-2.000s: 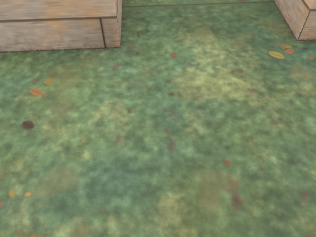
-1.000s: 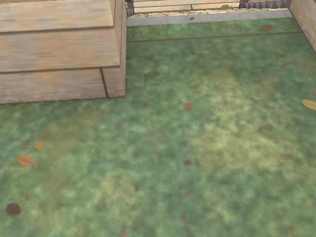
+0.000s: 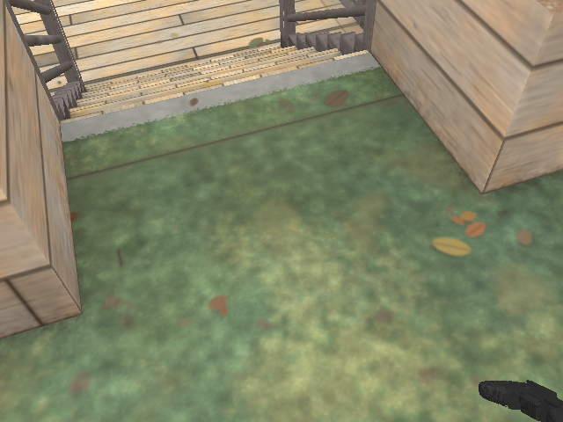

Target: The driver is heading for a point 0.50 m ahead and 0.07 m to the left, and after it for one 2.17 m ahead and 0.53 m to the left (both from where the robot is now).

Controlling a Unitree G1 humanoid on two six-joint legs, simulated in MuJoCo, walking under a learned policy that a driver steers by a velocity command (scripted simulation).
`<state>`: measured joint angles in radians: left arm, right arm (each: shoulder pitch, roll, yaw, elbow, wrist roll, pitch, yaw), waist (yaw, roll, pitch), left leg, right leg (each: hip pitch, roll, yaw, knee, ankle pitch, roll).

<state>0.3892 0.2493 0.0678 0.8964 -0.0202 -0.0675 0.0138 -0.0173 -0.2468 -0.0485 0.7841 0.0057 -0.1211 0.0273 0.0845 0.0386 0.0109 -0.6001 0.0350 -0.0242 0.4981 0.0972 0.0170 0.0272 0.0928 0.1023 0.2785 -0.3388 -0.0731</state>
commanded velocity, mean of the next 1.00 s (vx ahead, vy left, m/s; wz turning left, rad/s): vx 0.33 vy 0.00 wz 0.15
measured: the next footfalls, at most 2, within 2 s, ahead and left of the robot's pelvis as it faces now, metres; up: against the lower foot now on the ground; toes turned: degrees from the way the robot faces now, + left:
left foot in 0.06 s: +0.23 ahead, +0.12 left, +0.00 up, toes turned -1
right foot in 0.58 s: +0.52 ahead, -0.13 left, +0.00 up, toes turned +0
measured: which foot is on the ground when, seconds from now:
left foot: up 0.00-0.04, down 0.06-0.60, up 0.62-1.00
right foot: down 0.00-0.08, up 0.10-0.56, down 0.58-1.00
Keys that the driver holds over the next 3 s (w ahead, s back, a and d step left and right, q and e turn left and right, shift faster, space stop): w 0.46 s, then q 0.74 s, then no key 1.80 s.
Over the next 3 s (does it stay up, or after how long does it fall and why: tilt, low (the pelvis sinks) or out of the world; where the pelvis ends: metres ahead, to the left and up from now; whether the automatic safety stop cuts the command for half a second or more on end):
stays up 0.48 -0.02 0.00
